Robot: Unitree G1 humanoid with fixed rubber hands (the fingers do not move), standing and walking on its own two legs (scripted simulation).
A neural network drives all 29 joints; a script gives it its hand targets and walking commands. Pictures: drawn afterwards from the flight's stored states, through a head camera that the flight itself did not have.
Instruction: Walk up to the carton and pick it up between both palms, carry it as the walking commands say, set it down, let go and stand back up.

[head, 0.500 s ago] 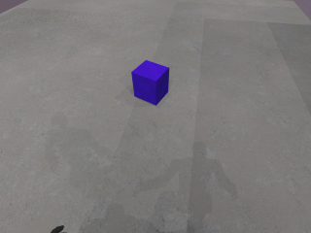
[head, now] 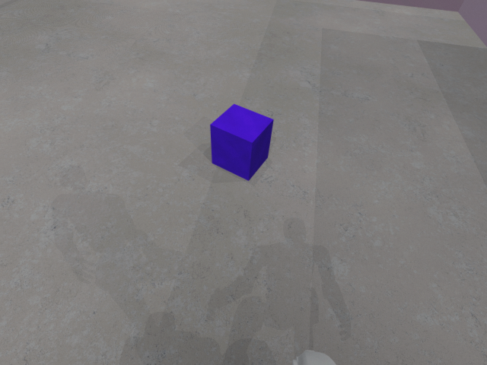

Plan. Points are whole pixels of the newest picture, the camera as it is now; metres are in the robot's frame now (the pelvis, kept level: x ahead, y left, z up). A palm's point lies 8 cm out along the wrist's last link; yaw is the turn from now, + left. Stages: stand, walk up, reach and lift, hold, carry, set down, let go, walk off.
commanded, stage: walk up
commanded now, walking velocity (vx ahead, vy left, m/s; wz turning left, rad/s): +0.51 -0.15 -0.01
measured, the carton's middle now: (241, 142) +1.35 -0.02 -0.64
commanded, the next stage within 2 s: none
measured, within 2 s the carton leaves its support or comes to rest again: neither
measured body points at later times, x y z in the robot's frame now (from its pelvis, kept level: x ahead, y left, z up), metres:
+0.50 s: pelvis +0.27 -0.07 -0.01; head +0.29 -0.07 +0.44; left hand +0.30 +0.18 -0.16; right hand +0.33 -0.33 -0.16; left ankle +0.24 +0.07 -0.65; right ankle +0.29 -0.17 -0.75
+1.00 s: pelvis +0.53 +0.00 +0.00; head +0.55 +0.03 +0.45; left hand +0.61 +0.25 -0.16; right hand +0.51 -0.26 -0.13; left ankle +0.52 +0.09 -0.75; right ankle +0.52 -0.17 -0.66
